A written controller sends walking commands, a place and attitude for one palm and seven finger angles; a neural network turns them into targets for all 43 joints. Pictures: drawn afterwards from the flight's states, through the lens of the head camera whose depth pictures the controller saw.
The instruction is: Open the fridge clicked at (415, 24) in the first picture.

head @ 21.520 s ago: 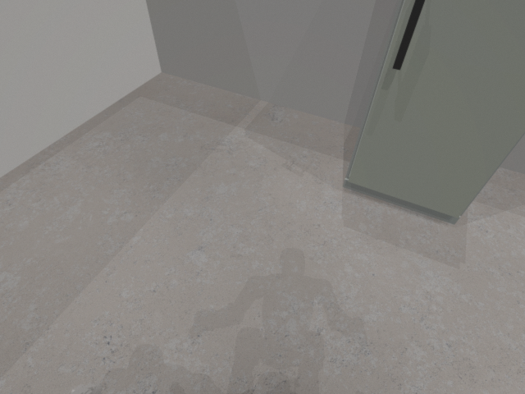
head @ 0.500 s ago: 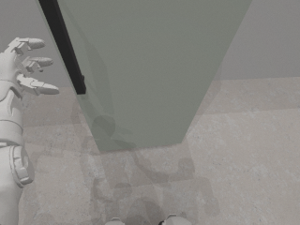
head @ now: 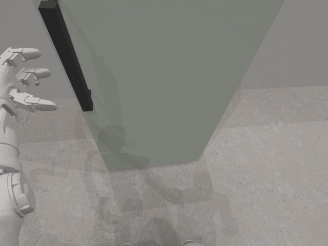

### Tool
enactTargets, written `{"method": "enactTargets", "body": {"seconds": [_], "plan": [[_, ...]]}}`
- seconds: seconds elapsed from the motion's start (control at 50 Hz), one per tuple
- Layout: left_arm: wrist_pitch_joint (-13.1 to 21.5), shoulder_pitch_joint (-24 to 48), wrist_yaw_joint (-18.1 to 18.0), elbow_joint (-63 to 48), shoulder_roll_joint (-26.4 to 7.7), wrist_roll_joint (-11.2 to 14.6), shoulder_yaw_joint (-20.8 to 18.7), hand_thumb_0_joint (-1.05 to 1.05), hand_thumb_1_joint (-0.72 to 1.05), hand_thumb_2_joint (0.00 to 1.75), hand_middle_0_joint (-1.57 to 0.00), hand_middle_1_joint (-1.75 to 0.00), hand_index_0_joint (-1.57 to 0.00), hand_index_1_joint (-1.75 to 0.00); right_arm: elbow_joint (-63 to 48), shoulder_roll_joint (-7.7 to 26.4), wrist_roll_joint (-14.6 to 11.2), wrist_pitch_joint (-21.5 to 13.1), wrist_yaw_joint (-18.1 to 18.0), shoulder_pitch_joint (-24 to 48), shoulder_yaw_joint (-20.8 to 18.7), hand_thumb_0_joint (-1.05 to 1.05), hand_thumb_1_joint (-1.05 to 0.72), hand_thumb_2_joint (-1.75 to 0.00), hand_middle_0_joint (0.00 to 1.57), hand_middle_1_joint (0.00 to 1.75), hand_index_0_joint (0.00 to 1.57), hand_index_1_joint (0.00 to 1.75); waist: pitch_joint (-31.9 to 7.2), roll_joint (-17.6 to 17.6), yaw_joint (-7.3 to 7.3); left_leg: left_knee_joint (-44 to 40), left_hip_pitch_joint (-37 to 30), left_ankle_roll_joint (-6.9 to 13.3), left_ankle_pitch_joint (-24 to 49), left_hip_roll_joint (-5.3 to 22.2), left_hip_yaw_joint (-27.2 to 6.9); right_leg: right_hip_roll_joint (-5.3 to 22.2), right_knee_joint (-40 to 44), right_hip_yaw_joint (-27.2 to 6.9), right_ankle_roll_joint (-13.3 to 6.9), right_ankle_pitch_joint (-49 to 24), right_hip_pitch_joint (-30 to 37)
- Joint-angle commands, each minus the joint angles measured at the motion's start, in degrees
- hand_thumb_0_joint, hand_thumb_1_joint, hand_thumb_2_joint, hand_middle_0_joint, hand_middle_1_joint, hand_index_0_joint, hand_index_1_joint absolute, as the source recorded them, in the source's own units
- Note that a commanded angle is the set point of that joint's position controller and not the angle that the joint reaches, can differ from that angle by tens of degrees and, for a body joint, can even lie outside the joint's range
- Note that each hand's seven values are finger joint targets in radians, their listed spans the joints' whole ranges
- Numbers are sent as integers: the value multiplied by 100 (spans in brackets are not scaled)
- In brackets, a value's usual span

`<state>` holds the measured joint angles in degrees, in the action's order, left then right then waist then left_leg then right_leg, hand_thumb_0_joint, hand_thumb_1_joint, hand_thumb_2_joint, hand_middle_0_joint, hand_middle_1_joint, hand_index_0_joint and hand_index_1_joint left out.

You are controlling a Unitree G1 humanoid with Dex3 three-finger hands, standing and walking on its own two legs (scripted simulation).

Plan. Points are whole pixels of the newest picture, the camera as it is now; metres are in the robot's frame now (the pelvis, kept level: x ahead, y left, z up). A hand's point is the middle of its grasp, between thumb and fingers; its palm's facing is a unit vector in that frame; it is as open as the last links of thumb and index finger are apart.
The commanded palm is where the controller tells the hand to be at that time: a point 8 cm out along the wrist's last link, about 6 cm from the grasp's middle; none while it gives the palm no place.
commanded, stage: move the hooked fingers beside the handle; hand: left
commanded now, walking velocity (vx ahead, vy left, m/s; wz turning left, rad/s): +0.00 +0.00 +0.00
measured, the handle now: (74, 62) +0.52 +0.21 +0.14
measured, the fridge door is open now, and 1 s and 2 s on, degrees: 0 0 0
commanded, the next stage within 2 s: feel for the door with the fingertips in 0.34 s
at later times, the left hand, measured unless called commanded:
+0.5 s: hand (41, 82) +0.45 +0.27 +0.13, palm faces +0.10 -1.00 +0.00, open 14.0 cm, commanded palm +0.42 +0.31 +0.13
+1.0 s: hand (52, 83) +0.45 +0.24 +0.14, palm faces +0.09 -1.00 +0.01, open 14.0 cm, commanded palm +0.43 +0.28 +0.13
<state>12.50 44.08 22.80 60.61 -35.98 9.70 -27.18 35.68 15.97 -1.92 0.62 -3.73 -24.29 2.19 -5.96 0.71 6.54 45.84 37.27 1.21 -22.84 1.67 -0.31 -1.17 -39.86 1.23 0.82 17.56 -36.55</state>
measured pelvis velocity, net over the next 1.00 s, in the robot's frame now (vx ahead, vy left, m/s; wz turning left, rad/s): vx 0.00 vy -0.01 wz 0.02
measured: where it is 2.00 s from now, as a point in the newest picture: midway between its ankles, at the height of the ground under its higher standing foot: outside the picture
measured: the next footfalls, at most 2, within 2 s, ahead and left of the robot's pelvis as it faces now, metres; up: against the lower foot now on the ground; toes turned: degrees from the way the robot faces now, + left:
none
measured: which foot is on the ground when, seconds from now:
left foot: down 0.00-1.00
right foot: down 0.00-1.00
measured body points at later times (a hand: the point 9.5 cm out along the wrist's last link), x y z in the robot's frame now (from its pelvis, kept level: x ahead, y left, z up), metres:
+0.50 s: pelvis +0.02 -0.01 +0.00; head +0.08 +0.01 +0.45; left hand +0.44 +0.32 +0.13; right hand +0.10 -0.27 -0.10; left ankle -0.01 +0.10 -0.71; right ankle +0.01 -0.14 -0.71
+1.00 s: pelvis +0.00 -0.01 +0.00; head +0.05 +0.01 +0.45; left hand +0.44 +0.29 +0.14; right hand +0.06 -0.27 -0.10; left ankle -0.01 +0.10 -0.71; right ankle +0.01 -0.14 -0.71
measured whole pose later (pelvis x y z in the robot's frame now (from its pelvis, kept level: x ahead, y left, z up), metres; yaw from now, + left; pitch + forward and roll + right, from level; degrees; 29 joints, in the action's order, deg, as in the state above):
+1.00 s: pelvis +0.00 -0.01 +0.00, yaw +1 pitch +12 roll -2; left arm 13.0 44.4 17.2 58.9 -29.6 9.0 -22.7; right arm 35.9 15.6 -1.8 0.6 -3.8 -21.0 2.0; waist -5.2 0.9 5.7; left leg 44.5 33.9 0.8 -22.1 1.1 -1.1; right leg -0.7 -39.5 2.0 0.4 17.7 -33.3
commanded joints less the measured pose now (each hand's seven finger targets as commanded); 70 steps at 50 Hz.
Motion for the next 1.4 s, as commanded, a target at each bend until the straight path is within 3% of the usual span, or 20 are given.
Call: {"method": "enactTargets", "body": {"seconds": [0.0,0.08,0.1,0.18,0.22,0.28,0.36,0.4,0.46,0.6,0.7,0.74,0.84,0.88,0.98,1.06,1.18,1.22,1.3,1.38], "plan": [[369,2267,-1,-1657,-1604,184,-151,0,-50,30,-30,-120,-30,-120,-542,1017,-14,-150,-48,-431,-425,0,-90,-90,20,30,20,30,-2125,867,-124,-527,-1714,-38,2729,-50,-224,-167,212,139,-211,-1870,972],[329,2005,26,-1904,-1435,297,-138,0,-50,30,-30,-120,-30,-120,-586,983,-33,-134,-35,-325,-440,0,-90,-90,20,30,20,30,-2217,814,-173,-478,-1931,-71,3243,-22,-236,-169,199,138,-204,-2176,1094],[264,2006,54,-1869,-1167,312,94,0,-50,30,-30,-120,-30,-120,-602,963,-38,-130,-26,-277,-423,0,-90,-90,20,30,20,30,-2084,830,-129,-491,-1887,-62,3139,-44,-221,-161,226,145,-197,-2139,1058],[137,2194,6,-1757,-1051,267,232,0,-50,30,-30,-120,-30,-120,-581,950,-41,-104,-49,-197,-403,0,-90,-90,20,30,20,30,-1856,835,-76,-511,-1828,-61,3020,-63,-248,-125,252,150,-207,-2075,966],[160,2341,-53,-1909,-986,260,277,0,-50,30,-30,-120,-30,-120,-589,955,-19,-113,-46,-187,-416,0,-90,-90,20,30,20,30,-2019,680,-68,-496,-1937,-57,3016,-65,-289,-122,246,154,-208,-2078,993],[229,2439,-136,-1991,-1097,257,164,0,-50,30,-30,-120,-30,-120,-554,938,-5,-111,-43,-155,-405,0,-90,-90,20,30,20,30,-2234,858,-111,-448,-2053,-77,3208,-75,-285,-106,207,126,-214,-2248,1097],[242,2287,-178,-1589,-1363,195,-22,0,-50,30,-30,-120,-30,-120,-551,954,0,-54,-53,-134,-373,0,-90,-90,20,30,20,30,-2015,530,-177,-493,-1579,-24,2889,-112,-235,-79,195,117,-227,-2278,1379],[298,2233,-167,-1747,-1371,146,-24,0,-50,30,-30,-120,-30,-120,-606,937,0,-52,-33,-89,-380,0,-90,-90,20,30,20,30,-2258,750,-218,-498,-1745,-39,3016,-104,-225,-83,179,95,-221,-2348,1412],[331,1998,-115,-1910,-1080,274,120,0,-50,30,-30,-120,-30,-120,-657,910,-12,-41,-12,-96,-396,0,-90,-90,20,30,20,30,-2296,568,-215,-492,-1801,-19,3207,-89,-212,-104,203,111,-223,-2483,1560],[154,2037,-188,-1823,-1045,280,135,0,-50,30,-30,-120,-30,-120,-639,927,-47,-25,-23,-31,-391,0,-90,-90,20,30,20,30,-1747,379,-144,-685,-1324,41,2192,-141,-130,-77,354,83,-199,-2057,1523],[354,2138,-324,-1985,-1074,241,77,0,-50,30,-30,-120,-30,-120,-583,912,-24,-67,-32,-66,-407,0,-90,-90,20,30,20,30,-2040,490,-185,-682,-1481,33,2135,-153,-159,-86,343,48,-224,-1926,1586],[382,2162,-327,-1950,-754,256,321,0,-50,30,-30,-120,-30,-120,-573,882,-34,-106,-33,-8,-399,0,-90,-90,20,30,20,30,-1867,637,-139,-701,-1515,24,1975,-152,-140,-83,388,58,-222,-1738,1414],[350,2448,-455,-1631,-865,128,317,0,-50,30,-30,-120,-30,-120,-507,900,-33,-137,-61,-34,-374,0,-90,-90,20,30,20,30,-1650,622,-97,-764,-1353,21,1682,-153,-181,-62,412,67,-221,-1412,1239],[433,2720,-532,-1671,-1077,61,208,0,-50,30,-30,-120,-30,-120,-472,921,-17,-152,-73,-84,-372,0,-90,-90,20,30,20,30,-1812,639,-79,-755,-1426,13,1734,-138,-232,-60,378,64,-224,-1398,1229],[551,2747,-556,-1296,-1010,28,239,0,-50,30,-30,-120,-30,-120,-422,925,2,-188,-56,-155,-368,0,-90,-90,20,30,20,30,-1881,494,-46,-706,-1403,2,1752,-124,-231,-67,342,65,-208,-1397,1191],[508,2980,-513,-908,-828,-8,447,0,-50,30,-30,-120,-30,-120,-391,954,-3,-184,-54,-225,-364,0,-90,-90,20,30,20,30,-1555,472,65,-709,-1267,8,1512,-115,-261,-64,365,88,-220,-1113,912],[624,3185,-593,-974,-1039,-38,246,0,-50,30,-30,-120,-30,-120,-331,973,38,-203,-32,-365,-393,0,-90,-90,20,30,20,30,-2099,540,31,-605,-1520,-23,1861,-90,-307,-89,266,79,-207,-1302,920],[601,3322,-605,-824,-937,-72,366,0,-50,30,-30,-120,-30,-120,-304,966,34,-191,-23,-376,-379,0,-90,-90,20,30,20,30,-1848,426,118,-617,-1326,-4,1632,-98,-293,-86,303,83,-184,-1170,842],[609,3487,-666,-866,-1257,-188,211,0,-50,30,-30,-120,-30,-120,-292,990,51,-159,-20,-446,-382,0,-90,-90,20,30,20,30,-1988,682,98,-582,-1322,-6,1737,-96,-279,-84,260,54,-186,-1252,843],[627,3448,-616,-698,-1298,-187,190,0,-50,30,-30,-120,-30,-120,-288,984,43,-131,-32,-530,-386,0,-90,-90,20,30,20,30,-2013,536,145,-558,-1225,20,1780,-96,-259,-100,269,40,-172,-1372,944]]}}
